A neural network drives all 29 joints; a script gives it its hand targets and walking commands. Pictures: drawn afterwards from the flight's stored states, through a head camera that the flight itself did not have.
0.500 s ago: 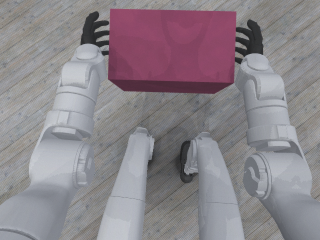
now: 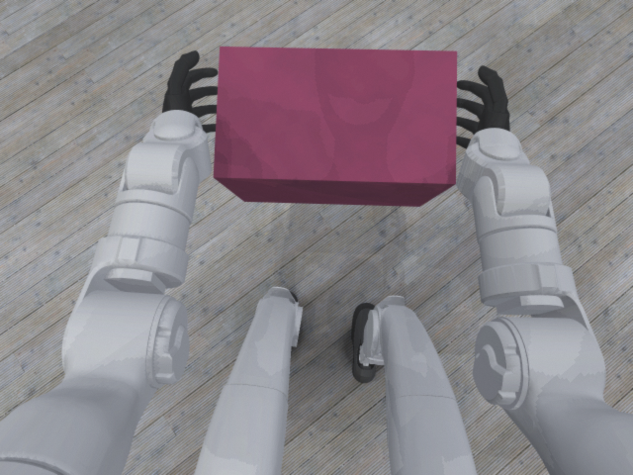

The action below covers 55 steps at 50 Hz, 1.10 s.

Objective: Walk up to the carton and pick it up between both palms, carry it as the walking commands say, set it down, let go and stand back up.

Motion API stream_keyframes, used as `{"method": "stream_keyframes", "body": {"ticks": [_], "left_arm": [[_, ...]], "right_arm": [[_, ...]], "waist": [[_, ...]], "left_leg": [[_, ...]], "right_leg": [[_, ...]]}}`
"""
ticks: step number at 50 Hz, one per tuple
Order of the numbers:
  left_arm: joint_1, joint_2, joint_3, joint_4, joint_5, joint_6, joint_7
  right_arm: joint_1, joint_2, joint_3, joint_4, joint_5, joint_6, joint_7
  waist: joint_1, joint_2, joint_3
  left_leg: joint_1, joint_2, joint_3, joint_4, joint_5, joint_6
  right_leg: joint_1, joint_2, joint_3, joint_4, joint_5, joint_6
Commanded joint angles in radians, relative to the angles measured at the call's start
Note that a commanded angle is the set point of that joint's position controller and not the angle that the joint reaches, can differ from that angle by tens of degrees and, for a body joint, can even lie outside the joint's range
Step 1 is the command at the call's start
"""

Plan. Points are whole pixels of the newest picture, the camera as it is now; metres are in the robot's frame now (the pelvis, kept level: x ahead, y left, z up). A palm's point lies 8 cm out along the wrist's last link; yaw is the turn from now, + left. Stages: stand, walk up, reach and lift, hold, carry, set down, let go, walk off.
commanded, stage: reach and lift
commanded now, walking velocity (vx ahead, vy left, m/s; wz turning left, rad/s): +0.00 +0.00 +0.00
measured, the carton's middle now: (334, 138) +0.49 +0.02 -0.09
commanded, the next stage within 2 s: hold in 1.84 s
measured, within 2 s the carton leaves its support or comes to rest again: neither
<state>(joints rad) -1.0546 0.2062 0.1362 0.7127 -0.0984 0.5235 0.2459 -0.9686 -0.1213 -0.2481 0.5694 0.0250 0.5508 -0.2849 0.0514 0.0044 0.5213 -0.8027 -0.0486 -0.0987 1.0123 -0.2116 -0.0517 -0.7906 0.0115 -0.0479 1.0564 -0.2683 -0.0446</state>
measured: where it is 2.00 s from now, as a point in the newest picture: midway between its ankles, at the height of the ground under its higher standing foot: (321, 350)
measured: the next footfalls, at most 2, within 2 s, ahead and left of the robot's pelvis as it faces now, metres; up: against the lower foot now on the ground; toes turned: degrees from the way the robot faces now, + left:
none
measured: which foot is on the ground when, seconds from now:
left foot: down 0.00-1.00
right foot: down 0.00-1.00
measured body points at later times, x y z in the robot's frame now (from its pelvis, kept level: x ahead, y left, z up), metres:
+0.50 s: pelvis +0.00 +0.00 +0.04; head +0.16 +0.01 +0.45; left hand +0.46 +0.20 +0.06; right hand +0.46 -0.15 +0.05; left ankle +0.18 +0.14 -0.65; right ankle +0.16 -0.09 -0.65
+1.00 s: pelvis +0.08 +0.00 +0.08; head +0.03 +0.00 +0.53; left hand +0.45 +0.19 +0.17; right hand +0.46 -0.16 +0.16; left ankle +0.18 +0.14 -0.65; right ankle +0.16 -0.09 -0.65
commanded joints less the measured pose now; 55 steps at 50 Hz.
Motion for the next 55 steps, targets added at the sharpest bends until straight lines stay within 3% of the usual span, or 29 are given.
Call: {"method": "stream_keyframes", "body": {"ticks": [1,2,6,8,9,10,11,15,18,19,21,23,24,27,28,29,30,32,33,35,39,41,42,43,46,47,50,52,55], "left_arm": [[-0.716,-1.254,-0.450,-0.383,-0.139,-0.051,-0.602],[-0.683,-1.244,-0.421,-0.334,-0.125,-0.048,-0.606],[-0.717,-1.263,-0.453,-0.382,-0.146,-0.049,-0.614],[-0.765,-1.243,-0.466,-0.449,-0.157,-0.055,-0.612],[-0.742,-1.251,-0.457,-0.405,-0.152,-0.048,-0.617],[-0.702,-1.260,-0.437,-0.337,-0.126,-0.043,-0.618],[-0.731,-1.280,-0.471,-0.392,-0.149,-0.048,-0.619],[-0.711,-1.279,-0.442,-0.365,-0.131,-0.038,-0.625],[-0.703,-1.300,-0.497,-0.457,-0.157,-0.024,-0.610],[-0.736,-1.245,-0.448,-0.396,-0.140,-0.020,-0.617],[-0.720,-1.287,-0.472,-0.399,-0.150,-0.015,-0.616],[-0.704,-1.282,-0.449,-0.384,-0.143,-0.015,-0.620],[-0.753,-1.265,-0.448,-0.411,-0.148,-0.010,-0.616],[-0.685,-1.288,-0.402,-0.281,-0.122,0.008,-0.621],[-0.737,-1.274,-0.408,-0.319,-0.138,0.002,-0.624],[-0.707,-1.253,-0.349,-0.222,-0.106,0.006,-0.630],[-0.742,-1.257,-0.368,-0.259,-0.123,0.001,-0.630],[-0.675,-1.295,-0.374,-0.221,-0.130,0.012,-0.637],[-0.676,-1.265,-0.348,-0.208,-0.124,0.016,-0.640],[-0.633,-1.292,-0.329,-0.173,-0.094,0.021,-0.644],[-0.623,-1.280,-0.245,-0.083,-0.044,0.016,-0.666],[-0.524,-1.244,-0.122,0.002,0.028,0.023,-0.684],[-0.502,-1.240,-0.087,0.019,0.038,0.026,-0.689],[-0.443,-1.236,-0.045,0.053,0.068,0.036,-0.695],[-0.297,-1.211,0.012,0.096,0.125,0.076,-0.701],[-0.296,-1.199,0.024,0.081,0.131,0.085,-0.700],[-0.206,-1.222,0.005,0.039,0.151,0.106,-0.687],[-0.180,-1.210,0.003,-0.002,0.158,0.100,-0.677],[-0.198,-1.235,-0.036,-0.042,0.147,0.090,-0.670]], "right_arm": [[-0.841,1.185,0.626,-0.260,0.172,-0.052,0.596],[-0.856,1.192,0.622,-0.270,0.181,-0.052,0.595],[-0.818,1.182,0.604,-0.231,0.155,-0.049,0.603],[-0.834,1.213,0.627,-0.269,0.186,-0.049,0.610],[-0.824,1.183,0.598,-0.256,0.162,-0.046,0.604],[-0.815,1.177,0.575,-0.199,0.142,-0.050,0.611],[-0.820,1.182,0.585,-0.236,0.147,-0.052,0.609],[-0.841,1.170,0.579,-0.262,0.141,-0.048,0.621],[-0.863,1.172,0.627,-0.341,0.178,-0.035,0.620],[-0.847,1.188,0.594,-0.275,0.173,-0.031,0.615],[-0.833,1.156,0.563,-0.264,0.153,-0.031,0.625],[-0.836,1.184,0.586,-0.253,0.165,-0.020,0.627],[-0.857,1.186,0.574,-0.250,0.159,-0.012,0.626],[-0.871,1.165,0.549,-0.224,0.142,-0.014,0.630],[-0.838,1.174,0.528,-0.163,0.142,-0.005,0.637],[-0.850,1.163,0.487,-0.108,0.120,-0.007,0.638],[-0.843,1.155,0.491,-0.115,0.131,-0.008,0.637],[-0.861,1.155,0.504,-0.173,0.132,-0.011,0.635],[-0.870,1.179,0.515,-0.178,0.142,-0.009,0.634],[-0.785,1.184,0.448,-0.072,0.099,-0.001,0.640],[-0.662,1.200,0.306,0.075,0.023,-0.010,0.653],[-0.602,1.229,0.247,0.127,0.002,-0.005,0.648],[-0.537,1.217,0.190,0.189,-0.035,0.005,0.644],[-0.504,1.196,0.172,0.193,-0.042,0.006,0.644],[-0.376,1.108,0.061,0.261,-0.098,0.029,0.657],[-0.346,1.078,0.033,0.283,-0.124,0.031,0.660],[-0.306,1.039,0.067,0.218,-0.118,0.034,0.672],[-0.314,1.069,0.138,0.173,-0.080,0.044,0.685],[-0.350,1.103,0.212,0.091,-0.044,0.040,0.685]], "waist": [[-0.070,-0.026,-2.377],[-0.053,-0.050,-2.346],[-0.100,-0.032,-2.366],[-0.065,-0.034,-2.409],[-0.096,-0.030,-2.359],[-0.089,-0.025,-2.266],[-0.110,-0.025,-2.346],[-0.100,-0.024,-2.300],[-0.098,-0.016,-2.439],[-0.068,-0.023,-2.311],[-0.119,-0.005,-2.280],[-0.077,-0.022,-2.270],[-0.079,-0.063,-2.299],[-0.088,-0.042,-2.163],[-0.087,-0.034,-2.165],[-0.087,-0.043,-2.019],[-0.103,-0.022,-2.067],[-0.095,-0.023,-2.074],[-0.071,-0.056,-2.037],[-0.096,-0.033,-1.894],[-0.126,-0.062,-1.545],[-0.093,-0.110,-1.360],[-0.113,-0.125,-1.262],[-0.096,-0.119,-1.183],[-0.133,-0.079,-0.970],[-0.155,-0.098,-0.945],[-0.131,-0.042,-0.923],[-0.073,-0.070,-0.950],[-0.061,-0.101,-0.975]], "left_leg": [[0.508,-0.050,0.054,-0.244,-0.007,0.055],[0.513,-0.048,0.060,-0.254,-0.014,0.064],[0.571,-0.041,0.043,-0.300,-0.011,0.049],[0.613,-0.048,0.054,-0.316,0.025,0.053],[0.592,-0.045,0.055,-0.325,0.027,0.048],[0.571,-0.038,0.048,-0.337,-0.016,0.048],[0.618,-0.035,0.047,-0.345,-0.001,0.041],[0.642,-0.032,0.029,-0.392,-0.008,0.045],[0.773,-0.033,0.025,-0.418,0.060,0.034],[0.699,-0.036,0.046,-0.412,-0.001,0.040],[0.755,-0.025,0.029,-0.439,-0.017,0.028],[0.744,-0.018,0.026,-0.463,-0.044,0.033],[0.758,-0.025,0.041,-0.476,-0.031,0.032],[0.741,-0.011,0.031,-0.495,-0.083,0.030],[0.726,-0.017,0.030,-0.491,-0.094,0.025],[0.660,-0.009,0.031,-0.504,-0.173,0.031],[0.686,-0.013,0.043,-0.498,-0.159,0.018],[0.737,-0.009,0.035,-0.519,-0.097,0.023],[0.712,-0.020,0.057,-0.522,-0.090,0.027],[0.689,-0.013,0.049,-0.548,-0.128,0.021],[0.643,-0.012,0.063,-0.574,-0.232,0.028],[0.650,-0.034,0.100,-0.554,-0.175,0.041],[0.649,-0.032,0.097,-0.561,-0.161,0.040],[0.653,-0.038,0.107,-0.561,-0.156,0.039],[0.671,-0.032,0.088,-0.606,-0.211,0.038],[0.697,-0.032,0.074,-0.612,-0.239,0.035],[0.707,-0.027,0.072,-0.653,-0.167,0.027],[0.717,-0.027,0.079,-0.663,-0.082,0.045],[0.727,-0.053,0.088,-0.622,-0.055,0.048]], "right_leg": [[0.704,0.058,0.155,-0.330,0.034,0.043],[0.723,0.058,0.156,-0.349,0.009,0.046],[0.752,0.050,0.145,-0.380,0.028,0.046],[0.794,0.054,0.153,-0.408,0.050,0.044],[0.783,0.052,0.145,-0.417,0.057,0.041],[0.736,0.050,0.146,-0.424,0.010,0.038],[0.784,0.054,0.133,-0.426,0.038,0.040],[0.789,0.050,0.146,-0.471,0.017,0.034],[0.855,0.056,0.129,-0.481,0.098,0.041],[0.820,0.051,0.148,-0.502,0.003,0.038],[0.794,0.046,0.136,-0.525,-0.001,0.028],[0.820,0.044,0.140,-0.529,-0.038,0.039],[0.843,0.052,0.128,-0.546,-0.037,0.044],[0.782,0.043,0.133,-0.569,-0.094,0.044],[0.791,0.045,0.141,-0.574,-0.110,0.037],[0.746,0.037,0.144,-0.588,-0.191,0.039],[0.775,0.039,0.137,-0.589,-0.172,0.041],[0.796,0.040,0.143,-0.601,-0.117,0.037],[0.818,0.042,0.145,-0.622,-0.133,0.043],[0.774,0.036,0.132,-0.632,-0.154,0.041],[0.672,0.020,0.144,-0.694,-0.289,0.034],[0.628,-0.020,0.163,-0.763,-0.324,0.019],[0.600,-0.024,0.159,-0.781,-0.320,0.016],[0.583,-0.033,0.154,-0.801,-0.318,0.005],[0.555,-0.038,0.125,-0.831,-0.315,-0.011],[0.535,-0.043,0.122,-0.836,-0.325,-0.013],[0.590,-0.032,0.102,-0.829,-0.199,-0.013],[0.629,-0.015,0.102,-0.816,-0.124,-0.003],[0.593,-0.011,0.119,-0.809,-0.150,0.000]]}}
